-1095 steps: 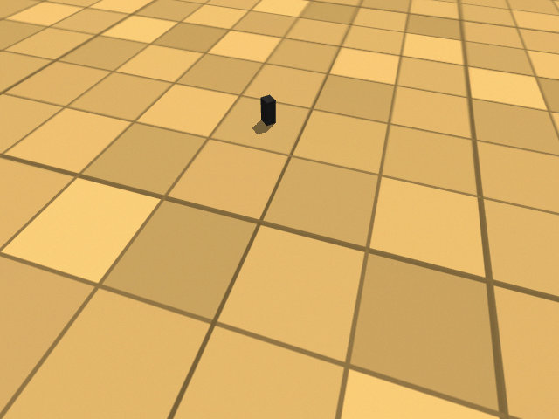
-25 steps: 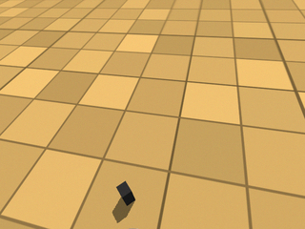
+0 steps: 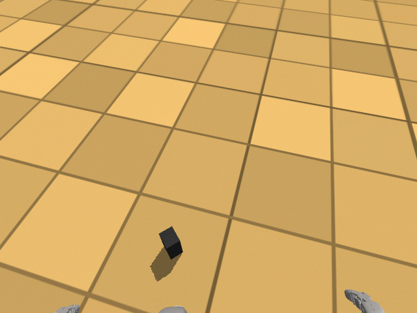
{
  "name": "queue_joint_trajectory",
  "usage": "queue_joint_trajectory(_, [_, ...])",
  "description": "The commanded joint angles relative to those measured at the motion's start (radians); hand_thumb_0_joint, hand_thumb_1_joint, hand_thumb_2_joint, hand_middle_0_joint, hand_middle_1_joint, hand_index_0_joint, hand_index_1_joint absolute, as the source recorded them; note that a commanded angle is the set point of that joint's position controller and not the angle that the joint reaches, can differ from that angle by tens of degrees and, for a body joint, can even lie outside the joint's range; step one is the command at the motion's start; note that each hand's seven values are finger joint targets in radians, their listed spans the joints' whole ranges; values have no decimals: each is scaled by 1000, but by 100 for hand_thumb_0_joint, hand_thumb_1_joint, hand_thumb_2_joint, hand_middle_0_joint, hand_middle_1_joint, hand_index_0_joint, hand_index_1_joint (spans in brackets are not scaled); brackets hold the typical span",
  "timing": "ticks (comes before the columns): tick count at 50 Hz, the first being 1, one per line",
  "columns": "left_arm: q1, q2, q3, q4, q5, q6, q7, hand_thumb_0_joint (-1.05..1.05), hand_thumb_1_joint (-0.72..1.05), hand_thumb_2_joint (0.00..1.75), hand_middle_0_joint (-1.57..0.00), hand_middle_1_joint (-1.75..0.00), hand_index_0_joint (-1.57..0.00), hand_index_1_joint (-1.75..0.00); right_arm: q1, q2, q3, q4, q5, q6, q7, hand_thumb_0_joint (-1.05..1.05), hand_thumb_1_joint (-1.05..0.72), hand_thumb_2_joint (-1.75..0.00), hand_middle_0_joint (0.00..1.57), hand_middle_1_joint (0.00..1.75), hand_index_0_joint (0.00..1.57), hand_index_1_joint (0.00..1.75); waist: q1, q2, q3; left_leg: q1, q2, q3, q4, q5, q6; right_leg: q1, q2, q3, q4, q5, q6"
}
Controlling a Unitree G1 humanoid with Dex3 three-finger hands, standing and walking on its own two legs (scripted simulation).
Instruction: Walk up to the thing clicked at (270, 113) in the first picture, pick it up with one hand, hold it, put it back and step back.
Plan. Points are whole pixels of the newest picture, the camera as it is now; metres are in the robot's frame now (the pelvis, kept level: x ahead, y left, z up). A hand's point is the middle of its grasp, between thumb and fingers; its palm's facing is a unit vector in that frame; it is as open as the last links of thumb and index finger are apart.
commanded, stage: walk up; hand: left
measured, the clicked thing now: (171, 243) +0.47 +0.19 -0.68
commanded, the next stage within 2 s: stand in 0.50 s
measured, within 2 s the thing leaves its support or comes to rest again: neither
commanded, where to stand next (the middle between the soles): +0.09 -0.01 m, yaw -1 degrees
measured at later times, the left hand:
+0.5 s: hand out of the picture +0.06 +0.27 -0.14, palm faces -0.03 -0.94 -0.33, open 7.4 cm
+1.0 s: hand out of the picture +0.08 +0.24 -0.13, palm faces -0.05 -0.94 -0.34, open 7.4 cm
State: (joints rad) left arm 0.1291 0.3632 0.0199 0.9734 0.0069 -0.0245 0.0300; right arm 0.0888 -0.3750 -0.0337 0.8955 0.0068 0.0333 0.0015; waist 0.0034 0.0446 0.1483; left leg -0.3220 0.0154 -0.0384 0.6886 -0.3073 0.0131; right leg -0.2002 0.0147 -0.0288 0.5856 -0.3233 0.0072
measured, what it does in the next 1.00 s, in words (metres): stands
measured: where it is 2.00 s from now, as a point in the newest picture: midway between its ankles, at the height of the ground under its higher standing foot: outside the picture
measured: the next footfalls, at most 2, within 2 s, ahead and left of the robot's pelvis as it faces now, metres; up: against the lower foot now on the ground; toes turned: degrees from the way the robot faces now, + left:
none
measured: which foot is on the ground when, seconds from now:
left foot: down 0.00-1.00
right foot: down 0.00-1.00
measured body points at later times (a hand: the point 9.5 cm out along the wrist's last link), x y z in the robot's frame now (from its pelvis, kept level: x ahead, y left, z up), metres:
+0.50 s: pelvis -0.01 +0.01 +0.02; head +0.01 +0.02 +0.47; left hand +0.06 +0.31 -0.12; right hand +0.08 -0.29 -0.11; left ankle +0.04 +0.11 -0.72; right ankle -0.01 -0.13 -0.72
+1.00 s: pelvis +0.01 -0.01 +0.02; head +0.03 -0.01 +0.47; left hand +0.09 +0.29 -0.11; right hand +0.09 -0.31 -0.11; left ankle +0.04 +0.11 -0.72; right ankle -0.01 -0.13 -0.72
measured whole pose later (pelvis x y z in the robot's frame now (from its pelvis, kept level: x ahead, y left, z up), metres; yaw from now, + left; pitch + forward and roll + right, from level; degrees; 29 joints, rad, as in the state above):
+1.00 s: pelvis +0.01 -0.01 +0.02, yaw -1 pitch -2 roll +0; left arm 0.13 0.35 0.00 1.13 0.01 -0.03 -0.01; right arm 0.09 -0.34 -0.01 1.14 0.00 -0.01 0.01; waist -0.01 0.00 0.05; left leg -0.16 0.01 -0.01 0.33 -0.15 -0.01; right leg -0.09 0.00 -0.01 0.33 -0.21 0.00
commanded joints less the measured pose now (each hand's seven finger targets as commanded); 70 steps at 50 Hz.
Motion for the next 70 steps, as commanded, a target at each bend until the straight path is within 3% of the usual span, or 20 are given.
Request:
queue_joint_trajectory(1, [-121, 304, 58, -83, 14, -25, 2, 0, 90, 90, -20, -30, -20, -30, 52, -191, -52, -12, -8, -13, -4, 0, -90, -90, 20, 30, 20, 30, -54, -163, -128, 162, 20, -38, 9, -144, 13, -168, -333, 335, -187, 249, -212])
queue_joint_trajectory(2, [-130, 270, 49, -79, 9, -21, -3, 0, 90, 90, -20, -30, -20, -30, 55, -197, -55, 1, -13, -19, 2, 0, -90, -90, 20, 30, 20, 30, -63, -152, -106, 189, 27, -54, -74, -91, 18, -209, -278, 260, -188, 163, -158])
queue_joint_trajectory(3, [-121, 245, 42, -70, 5, -21, -6, 0, 90, 90, -20, -30, -20, -30, 35, -203, -52, 13, -8, -31, 6, 0, -90, -90, 20, 30, 20, 30, -53, -123, -101, 198, 49, -84, -196, 89, 29, -181, -197, 174, -175, 113, -94])
queue_joint_trajectory(4, [-93, 216, 38, -58, -2, -21, -9, 0, 90, 90, -20, -30, -20, -30, -6, -213, -52, 13, -10, -42, 9, 0, -90, -90, 20, 30, 20, 30, -27, -81, -114, 182, 96, -148, -262, 187, 53, -141, -130, 123, -140, 113, -49])
queue_joint_trajectory(5, [-64, 203, 36, -34, -6, -18, -12, 0, 90, 90, -20, -30, -20, -30, -37, -211, -45, 13, -10, -49, 12, 0, -90, -90, 20, 30, 20, 30, 2, -65, -131, 143, 132, -184, -292, 180, 73, -74, -93, 89, -118, 87, -35])
queue_joint_trajectory(7, [-25, 208, 36, -13, -5, -11, -21, 0, 90, 90, -20, -30, -20, -30, -54, -218, -39, 18, -16, -54, 13, 0, -90, -90, 20, 30, 20, 30, 18, -78, -141, 72, 133, -182, -327, -30, 72, -17, -98, 113, -173, -56, -45])
queue_joint_trajectory(9, [-48, 204, 34, 8, -4, -12, -25, 0, 90, 90, -20, -30, -20, -30, -63, -198, -32, 44, -19, -52, 16, 0, -90, -90, 20, 30, 20, 30, 9, -49, -93, 40, 105, -167, -384, -104, 38, -5, -110, 128, -200, -59, -51])
queue_joint_trajectory(12, [-23, 199, 31, 28, -9, -14, -26, 0, 90, 90, -20, -30, -20, -30, -70, -202, -28, 69, -20, -62, 13, 0, -90, -90, 20, 30, 20, 30, 19, 16, -151, 100, 115, -162, -406, -14, 36, 36, -104, 103, -199, 61, -47])
queue_joint_trajectory(17, [-25, 207, 27, 62, -6, -12, -26, 0, 90, 90, -20, -30, -20, -30, -81, -191, -24, 97, -15, -63, 11, 0, -90, -90, 20, 30, 20, 30, 16, 25, -159, 118, 109, -144, -439, -10, 20, 61, -112, 100, -245, 99, -33])
queue_joint_trajectory(24, [-40, 209, 24, 93, -1, -17, -22, 0, 90, 90, -20, -30, -20, -30, -67, -179, -23, 133, -9, -62, 7, 0, -90, -90, 20, 30, 20, 30, 4, -14, -183, 186, 101, -96, -405, 157, 12, 67, -132, 107, -288, 181, -27])
queue_joint_trajectory(25, [-31, 203, 16, 104, 3, -18, -26, 0, 90, 90, -20, -30, -20, -30, -41, -171, -20, 149, -14, -68, 5, 0, -90, -90, 20, 30, 20, 30, -10, -46, -185, 195, 108, -105, -426, 128, 15, 55, -139, 112, -297, 126, -27])
queue_joint_trajectory(30, [-23, 200, 16, 112, 4, -16, -29, 0, 90, 90, -20, -30, -20, -30, -53, -189, -22, 161, -18, -71, 2, 0, -90, -90, 20, 30, 20, 30, -2, -14, -152, 168, 110, -108, -455, 54, 12, 49, -134, 111, -298, 106, -26])
queue_joint_trajectory(37, [-21, 206, 17, 112, 4, -17, -27, 0, 90, 90, -20, -30, -20, -30, -50, -178, -16, 167, -15, -73, 2, 0, -90, -90, 20, 30, 20, 30, -7, -47, -130, 186, 101, -90, -431, 130, 5, 23, -143, 124, -323, 108, -30])
queue_joint_trajectory(46, [-38, 203, 17, 100, 0, -21, -23, 0, 90, 90, -20, -30, -20, -30, -48, -181, -8, 176, -13, -71, 1, 0, -90, -90, 20, 30, 20, 30, -11, -49, -179, 226, 110, -70, -394, 288, 2, 71, -149, 120, -320, 243, -26])
queue_joint_trajectory(57, [-44, 205, 22, 105, -3, -16, -21, 0, 90, 90, -20, -30, -20, -30, -42, -186, -1, 190, -12, -67, -6, 0, -90, -90, 20, 30, 20, 30, -11, -46, -190, 238, 114, -56, -384, 330, -2, 103, -149, 117, -323, 308, -21])
queue_joint_trajectory(58, [-44, 207, 23, 104, -2, -15, -20, 0, 90, 90, -20, -30, -20, -30, -50, -183, -2, 189, -13, -67, -8, 0, -90, -90, 20, 30, 20, 30, -8, -50, -198, 242, 117, -57, -374, 363, 0, 120, -151, 113, -318, 350, -22])
queue_joint_trajectory(61, [-52, 202, 24, 103, -4, -13, -21, 0, 90, 90, -20, -30, -20, -30, -44, -187, 0, 193, -10, -66, -8, 0, -90, -90, 20, 30, 20, 30, -10, -32, -192, 232, 113, -56, -387, 335, -4, 120, -147, 114, -325, 313, -24])
queue_joint_trajectory(68, [-58, 204, 27, 98, -4, -13, -18, 0, 90, 90, -20, -30, -20, -30, -45, -182, 1, 186, -11, -67, -11, 0, -90, -90, 20, 30, 20, 30, -11, -45, -216, 261, 122, -49, -366, 441, -1, 150, -151, 105, -309, 437, -20])
queue_joint_trajectory(70, [-55, 200, 27, 97, -4, -11, -19, 0, 90, 90, -20, -30, -20, -30, -47, -188, 1, 187, -12, -67, -13, 0, -90, -90, 20, 30, 20, 30, -8, -29, -208, 258, 120, -46, -374, 409, -1, 137, -150, 107, -316, 398, -20])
